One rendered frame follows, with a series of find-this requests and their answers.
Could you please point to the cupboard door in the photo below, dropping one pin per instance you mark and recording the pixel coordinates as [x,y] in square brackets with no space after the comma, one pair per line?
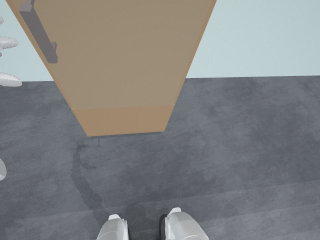
[120,53]

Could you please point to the right robot thigh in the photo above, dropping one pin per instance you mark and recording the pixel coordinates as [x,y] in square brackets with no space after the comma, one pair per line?
[181,226]

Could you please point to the left robot hand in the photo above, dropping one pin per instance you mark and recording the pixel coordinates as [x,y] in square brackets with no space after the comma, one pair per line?
[8,79]

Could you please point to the handle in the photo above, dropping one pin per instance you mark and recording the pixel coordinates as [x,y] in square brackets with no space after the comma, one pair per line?
[36,28]

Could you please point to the robot left shin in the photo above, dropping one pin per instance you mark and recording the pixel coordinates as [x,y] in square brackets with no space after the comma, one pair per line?
[114,216]

